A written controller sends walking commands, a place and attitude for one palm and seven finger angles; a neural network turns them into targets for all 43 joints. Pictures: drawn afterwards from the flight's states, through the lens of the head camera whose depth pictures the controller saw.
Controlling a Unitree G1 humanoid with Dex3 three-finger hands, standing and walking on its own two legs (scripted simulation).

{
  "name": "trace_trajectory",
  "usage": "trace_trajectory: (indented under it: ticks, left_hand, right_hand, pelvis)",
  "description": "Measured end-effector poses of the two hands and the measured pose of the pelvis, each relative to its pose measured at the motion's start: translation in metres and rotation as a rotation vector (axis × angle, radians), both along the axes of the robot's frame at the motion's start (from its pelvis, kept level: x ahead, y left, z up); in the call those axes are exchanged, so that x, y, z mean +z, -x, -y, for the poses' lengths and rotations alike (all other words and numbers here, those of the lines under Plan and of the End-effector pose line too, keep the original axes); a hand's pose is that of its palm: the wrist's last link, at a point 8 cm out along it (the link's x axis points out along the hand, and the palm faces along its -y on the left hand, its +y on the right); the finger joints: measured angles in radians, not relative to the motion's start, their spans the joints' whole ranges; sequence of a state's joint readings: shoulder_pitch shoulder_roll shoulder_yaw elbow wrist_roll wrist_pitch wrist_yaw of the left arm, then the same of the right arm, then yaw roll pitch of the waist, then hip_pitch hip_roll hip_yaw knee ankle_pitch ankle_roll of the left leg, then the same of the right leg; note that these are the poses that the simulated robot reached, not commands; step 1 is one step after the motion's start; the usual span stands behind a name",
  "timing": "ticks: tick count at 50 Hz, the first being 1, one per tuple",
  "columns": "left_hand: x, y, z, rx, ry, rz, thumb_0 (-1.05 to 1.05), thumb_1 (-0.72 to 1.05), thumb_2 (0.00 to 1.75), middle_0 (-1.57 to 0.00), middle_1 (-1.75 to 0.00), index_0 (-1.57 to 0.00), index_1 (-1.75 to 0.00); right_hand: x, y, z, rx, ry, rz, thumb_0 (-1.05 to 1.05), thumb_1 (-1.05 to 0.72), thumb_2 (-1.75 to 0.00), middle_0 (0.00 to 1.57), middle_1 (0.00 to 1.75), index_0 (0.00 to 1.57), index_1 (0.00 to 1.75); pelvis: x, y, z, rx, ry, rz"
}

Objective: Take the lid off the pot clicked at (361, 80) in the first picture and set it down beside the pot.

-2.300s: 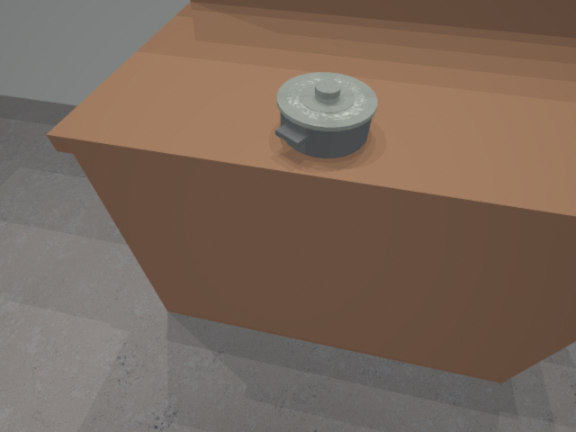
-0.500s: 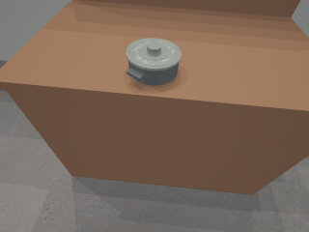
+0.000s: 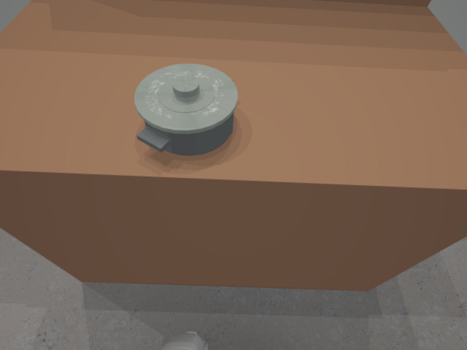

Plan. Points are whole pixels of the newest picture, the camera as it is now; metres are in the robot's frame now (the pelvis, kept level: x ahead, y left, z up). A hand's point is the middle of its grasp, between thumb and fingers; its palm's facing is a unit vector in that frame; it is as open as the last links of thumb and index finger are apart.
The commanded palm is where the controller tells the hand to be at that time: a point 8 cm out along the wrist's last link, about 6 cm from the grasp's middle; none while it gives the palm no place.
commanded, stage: come to a stop and stand still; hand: left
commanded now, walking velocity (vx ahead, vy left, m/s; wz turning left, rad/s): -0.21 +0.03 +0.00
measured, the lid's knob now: (186, 86) +0.50 +0.12 +0.16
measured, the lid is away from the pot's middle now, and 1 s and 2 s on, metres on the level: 0.00 0.00 0.00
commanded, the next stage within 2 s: look again from close up in 1.72 s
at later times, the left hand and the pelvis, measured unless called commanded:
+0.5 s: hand out of the picture -0.01 +0.24 -0.17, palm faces +0.04 -0.98 -0.18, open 7.4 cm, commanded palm none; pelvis -0.03 +0.05 +0.01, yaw +0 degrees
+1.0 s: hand out of the picture -0.09 +0.21 -0.17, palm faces +0.12 -0.98 -0.13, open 7.4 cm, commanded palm none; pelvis -0.06 +0.07 +0.01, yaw +1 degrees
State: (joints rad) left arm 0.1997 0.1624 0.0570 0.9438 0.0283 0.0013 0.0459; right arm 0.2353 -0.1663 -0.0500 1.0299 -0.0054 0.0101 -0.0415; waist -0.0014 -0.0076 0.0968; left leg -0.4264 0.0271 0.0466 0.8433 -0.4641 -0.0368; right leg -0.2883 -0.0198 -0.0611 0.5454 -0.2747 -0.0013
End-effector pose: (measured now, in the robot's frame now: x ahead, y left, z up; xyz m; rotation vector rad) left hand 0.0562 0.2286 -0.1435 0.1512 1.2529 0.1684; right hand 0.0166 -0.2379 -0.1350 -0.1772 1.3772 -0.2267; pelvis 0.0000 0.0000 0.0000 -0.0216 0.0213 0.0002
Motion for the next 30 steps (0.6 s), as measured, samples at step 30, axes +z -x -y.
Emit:
trace_trajectory:
  ticks: [30]
  left_hand:
    - [0.01, 0.119, -0.053, 0.036, 0.026, -0.163, 0.01, 0.91, 0.9, -0.2, -0.3, -0.2, -0.3]
  right_hand:
    - [0.024, 0.034, -0.043, 0.018, 0.01, 0.101, 0.0, -0.91, -0.9, 0.2, 0.3, 0.21, 0.3]
  pelvis:
    - [0.016, 0.049, -0.045, -0.007, 0.016, 0.003]
